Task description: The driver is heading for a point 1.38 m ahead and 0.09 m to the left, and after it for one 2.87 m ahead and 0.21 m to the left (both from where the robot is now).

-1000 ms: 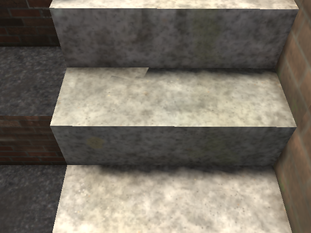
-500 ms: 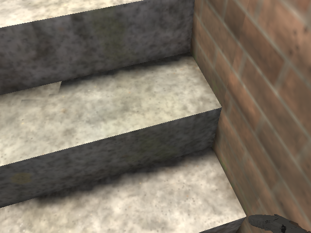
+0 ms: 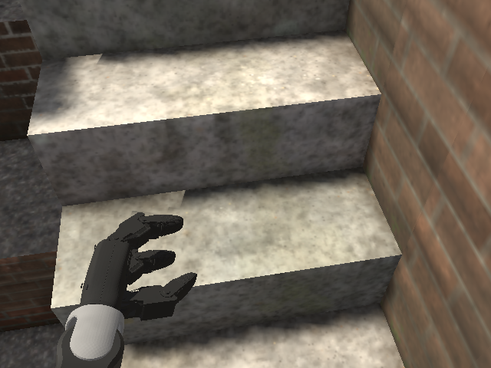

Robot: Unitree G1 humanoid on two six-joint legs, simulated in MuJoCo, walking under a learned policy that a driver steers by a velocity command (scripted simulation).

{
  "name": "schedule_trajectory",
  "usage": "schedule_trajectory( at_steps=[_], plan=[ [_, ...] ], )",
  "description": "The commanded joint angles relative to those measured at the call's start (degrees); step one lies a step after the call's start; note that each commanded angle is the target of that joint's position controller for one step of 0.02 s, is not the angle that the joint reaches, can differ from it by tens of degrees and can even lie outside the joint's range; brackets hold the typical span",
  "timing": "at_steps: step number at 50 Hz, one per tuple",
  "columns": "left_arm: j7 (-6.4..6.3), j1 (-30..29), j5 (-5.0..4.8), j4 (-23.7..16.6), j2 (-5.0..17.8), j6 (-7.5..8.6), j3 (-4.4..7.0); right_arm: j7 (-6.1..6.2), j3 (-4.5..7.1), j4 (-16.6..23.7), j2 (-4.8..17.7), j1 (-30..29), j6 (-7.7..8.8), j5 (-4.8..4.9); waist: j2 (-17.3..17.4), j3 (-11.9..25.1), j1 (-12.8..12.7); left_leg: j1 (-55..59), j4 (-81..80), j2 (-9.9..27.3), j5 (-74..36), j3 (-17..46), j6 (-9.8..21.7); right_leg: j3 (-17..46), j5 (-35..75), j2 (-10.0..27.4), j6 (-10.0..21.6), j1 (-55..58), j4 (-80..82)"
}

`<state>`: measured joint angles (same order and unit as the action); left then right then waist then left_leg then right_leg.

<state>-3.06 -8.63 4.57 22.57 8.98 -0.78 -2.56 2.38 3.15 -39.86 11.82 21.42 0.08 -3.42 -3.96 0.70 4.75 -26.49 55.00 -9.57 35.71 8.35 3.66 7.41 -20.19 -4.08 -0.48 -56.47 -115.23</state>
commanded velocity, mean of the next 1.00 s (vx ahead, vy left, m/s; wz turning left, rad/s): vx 0.91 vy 0.00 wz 0.31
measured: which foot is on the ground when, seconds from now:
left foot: down 0.00-0.08, up 0.10-0.48, down 0.50-1.00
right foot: up 0.00-0.12, down 0.14-0.52, up 0.54-0.94, down 0.96-1.00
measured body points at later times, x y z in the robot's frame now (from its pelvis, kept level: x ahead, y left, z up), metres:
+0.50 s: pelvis +0.07 -0.02 +0.01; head +0.08 -0.03 +0.46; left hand +0.11 +0.25 -0.08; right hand +0.33 -0.19 -0.08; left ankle +0.08 +0.11 -0.68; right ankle +0.02 -0.15 -0.67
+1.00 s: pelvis +0.23 -0.05 +0.10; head +0.24 -0.06 +0.55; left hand +0.43 +0.20 +0.06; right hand +0.33 -0.29 -0.04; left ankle +0.10 +0.12 -0.64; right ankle +0.35 -0.14 -0.47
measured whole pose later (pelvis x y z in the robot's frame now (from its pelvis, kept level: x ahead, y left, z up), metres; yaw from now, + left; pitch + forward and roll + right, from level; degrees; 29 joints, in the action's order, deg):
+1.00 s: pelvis +0.23 -0.05 +0.10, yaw +9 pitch +3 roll -2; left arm -1.6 0.6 -2.7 32.0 8.9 1.5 -0.5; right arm -1.7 2.9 -53.4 13.3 17.0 4.8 1.2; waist 3.7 2.4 -2.3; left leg -5.6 23.1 15.5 -0.9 -12.6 -1.3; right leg 0.4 -34.1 -7.6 6.6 -56.7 -86.1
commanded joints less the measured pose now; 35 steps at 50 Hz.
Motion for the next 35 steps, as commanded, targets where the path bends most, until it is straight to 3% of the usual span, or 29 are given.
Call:
schedule_trajectory(
  at_steps=[1,2,3,4,5,6,7,8,9,10,11,12,13,14,15,16,18,20,22,23,24,25,26,27,28,29,30,33,35],
  plan=[
    [-1.06,9.89,-1.70,-0.29,10.08,-1.69,4.04,0.62,1.31,9.78,8.71,-18.50,4.24,-0.01,2.81,-0.88,-12.47,-17.47,-20.30,12.92,-25.07,19.05,9.37,-2.32,4.40,2.99,-1.76,16.01,8.80],
    [-1.03,13.62,-2.62,-0.30,8.54,-1.85,3.02,0.99,1.11,9.95,8.92,-18.37,4.18,0.03,-0.07,1.23,-15.18,-16.87,-21.42,12.47,-29.26,17.98,6.00,-3.26,0.56,6.30,-1.48,24.70,33.49],
    [-0.50,14.05,-3.39,1.09,8.08,-1.71,2.57,1.38,1.15,9.47,7.75,-15.88,3.24,0.03,-0.02,2.22,-12.67,-18.45,-20.53,9.33,-32.21,11.27,2.75,-9.03,-7.03,5.27,-0.32,36.53,51.96],
    [-0.35,13.63,-4.34,1.54,5.08,-2.05,2.11,1.71,0.97,7.35,6.46,-12.76,1.71,-0.77,-1.74,2.36,-11.90,-19.74,-13.28,5.92,-29.81,10.64,1.49,-9.18,-6.15,5.11,1.21,45.07,65.25],
    [-0.58,17.17,-5.70,3.74,2.13,-2.23,1.52,1.77,1.05,6.19,5.50,-10.32,-0.02,-1.41,-6.18,3.85,-13.41,-18.47,-0.23,1.86,-10.18,9.69,0.59,-7.32,3.14,5.95,3.13,51.74,79.68],
    [0.43,24.90,-3.84,9.48,1.85,-0.98,2.60,0.69,0.51,6.41,4.64,-9.75,0.33,-0.95,-1.49,8.62,-14.44,-22.66,12.93,2.08,6.63,5.82,3.20,-13.93,-0.12,2.45,3.51,61.72,74.55],
    [0.88,31.75,-2.74,12.91,2.67,1.59,2.95,-0.95,-1.05,9.54,-0.81,-16.08,1.79,-0.84,-1.35,6.99,-16.28,-31.26,29.80,0.46,-2.96,6.07,2.42,-3.10,-0.18,7.59,1.53,66.50,71.55],
    [-0.42,26.77,-0.83,9.76,11.57,3.04,5.72,-2.09,-1.19,13.49,-2.11,-7.82,1.76,1.14,-9.24,13.80,-6.86,-37.13,40.86,1.73,-10.68,4.65,-1.17,26.71,-12.94,23.81,2.47,67.20,86.63],
    [-1.32,21.13,-1.64,7.46,11.90,4.96,6.34,-2.86,-0.85,12.66,0.83,-3.16,0.76,0.74,-6.72,12.68,-3.41,-37.50,46.42,5.12,-14.18,1.46,-3.34,39.93,-28.62,31.43,6.27,60.93,94.64],
    [-0.51,13.08,-2.79,7.08,7.36,6.61,4.71,-3.58,0.10,11.63,2.44,-7.13,-0.60,-0.90,-0.75,5.14,0.14,-37.20,53.56,8.07,-21.45,0.32,-4.27,31.31,-27.86,29.07,8.83,50.62,89.97],
    [0.27,13.31,-2.88,9.11,3.11,7.24,3.19,-4.47,0.89,11.45,4.44,-15.35,-1.37,-2.53,6.21,-1.85,-2.54,-34.87,57.83,4.66,-19.31,0.29,-6.38,4.69,4.41,16.98,4.10,44.88,78.27],
    [-0.61,10.79,-3.71,8.23,7.31,8.02,4.92,-5.42,2.23,11.70,6.63,-8.05,-3.42,-0.14,-3.38,3.72,3.03,-33.98,60.44,5.68,-20.95,4.33,-6.98,8.30,3.30,21.51,7.43,46.49,77.15],
    [-1.16,8.60,-4.81,8.05,8.60,9.12,5.24,-5.30,2.17,11.71,8.44,-5.61,-4.66,-0.08,-4.60,4.67,5.24,-32.78,62.59,7.42,-23.28,4.95,-7.01,8.53,-4.52,23.11,7.87,42.55,79.84],
    [-1.16,6.21,-5.28,7.30,6.70,9.08,4.67,-5.71,2.60,11.42,9.79,-5.36,-6.21,0.13,-4.34,3.72,5.64,-30.95,61.41,7.54,-24.73,5.13,-7.16,7.57,-4.97,23.62,8.00,39.10,80.55],
    [-1.03,6.95,-4.96,6.99,6.58,9.11,4.66,-5.76,2.79,11.17,9.99,-6.98,-6.98,0.21,-1.14,3.06,4.58,-30.30,60.19,7.41,-25.21,3.63,-7.30,6.95,-5.15,24.33,8.20,38.36,80.19],
    [-1.94,6.81,-4.04,5.49,8.71,9.54,4.65,-5.51,3.17,12.30,11.04,-9.19,-7.28,0.39,-1.89,1.69,4.66,-28.96,55.71,7.88,-27.07,2.40,-7.44,7.83,-8.93,26.47,8.26,36.57,81.43],
    [-2.04,12.79,-4.01,6.23,8.75,8.69,4.74,-5.40,2.97,12.46,9.66,-14.19,-7.88,0.06,2.65,-1.58,1.58,-26.94,43.69,7.64,-29.04,-1.41,-8.04,2.10,-8.77,25.43,5.81,36.50,80.60],
    [-1.46,17.44,-3.00,6.92,10.55,7.54,5.24,-5.22,2.52,13.42,9.05,-17.86,-7.73,0.53,-0.32,-2.32,-0.30,-25.13,31.81,8.55,-28.02,-3.58,-8.27,-1.15,-5.30,25.21,5.22,40.95,82.14],
    [0.05,17.93,-1.45,7.27,9.75,4.99,4.43,-6.49,1.10,13.39,7.82,-20.37,-6.89,4.64,-6.16,-4.56,-2.98,-12.43,-0.49,9.14,-3.80,-11.61,-6.88,-12.47,-4.70,21.70,5.18,39.51,89.04],
    [-0.31,21.79,-1.00,8.43,10.13,3.69,4.41,-7.30,1.19,12.71,7.06,-20.62,-5.75,5.52,-7.67,-5.22,-4.37,-10.19,-13.03,9.21,1.07,-14.30,-5.55,-13.99,1.63,20.29,7.53,45.72,84.67],
    [-0.84,26.63,-2.04,11.06,11.08,2.52,4.69,-7.43,1.57,11.08,6.06,-20.34,-4.23,6.06,-6.27,-2.40,-5.15,-2.57,-21.21,6.53,-4.36,-19.34,-4.06,-14.58,20.69,19.00,9.95,48.30,75.79],
    [-0.26,22.26,-4.92,10.56,12.47,3.51,4.78,-7.23,1.88,6.43,4.90,-10.13,-2.95,4.98,-5.15,5.43,0.14,20.86,-20.78,5.18,-17.68,-14.83,-0.58,-14.01,41.33,18.58,10.38,35.49,61.94],
    [1.88,13.26,-8.41,6.69,8.48,5.49,3.15,-6.70,1.71,3.41,5.48,-5.38,-2.77,1.66,3.79,5.62,4.21,28.01,-22.34,5.62,-28.51,-3.95,2.39,-14.79,21.86,8.42,7.38,18.78,40.06],
    [2.13,10.56,-9.64,2.90,2.10,6.93,1.83,-4.40,2.91,3.95,13.60,-6.62,-2.84,-0.86,16.17,10.55,0.98,26.96,-31.09,20.86,-45.50,19.79,7.41,-12.37,5.23,1.17,2.50,11.41,16.78],
    [1.30,9.56,-9.70,3.13,0.83,7.94,1.85,-2.66,3.04,3.62,13.75,-5.66,-2.63,-2.33,10.84,13.69,0.81,25.48,-32.82,25.62,-37.09,19.96,9.92,-4.37,6.93,0.99,1.66,9.24,-3.67],
    [1.21,7.05,-9.61,2.23,-0.33,8.50,1.46,-2.43,2.06,3.33,12.14,-6.20,-1.95,-3.14,7.67,11.89,0.37,22.43,-30.93,27.57,-28.74,17.01,9.86,0.62,7.26,-0.28,2.22,2.71,-14.01],
    [1.51,4.87,-9.18,1.58,-0.57,8.89,1.28,-2.86,1.40,2.48,11.00,-5.87,-0.70,-2.78,5.66,8.20,-0.55,21.24,-29.82,28.27,-24.79,13.99,7.66,2.74,6.20,0.29,3.72,-4.36,-15.06],
    [3.19,11.93,-7.66,6.25,-0.14,6.70,2.09,-2.84,-0.23,-1.58,5.10,-4.58,3.08,-1.67,6.03,4.01,-3.45,17.07,-31.07,27.32,-17.12,7.91,5.83,3.21,5.93,-1.15,6.10,-7.98,-20.51],
    [2.35,10.27,-7.94,6.93,-1.26,4.29,2.19,-3.33,0.19,-5.63,5.80,-2.45,4.46,-1.75,9.31,0.99,-2.87,16.05,-35.59,28.13,-15.12,4.75,7.05,-0.30,1.09,-3.07,6.57,-14.03,-31.49]
  ],
)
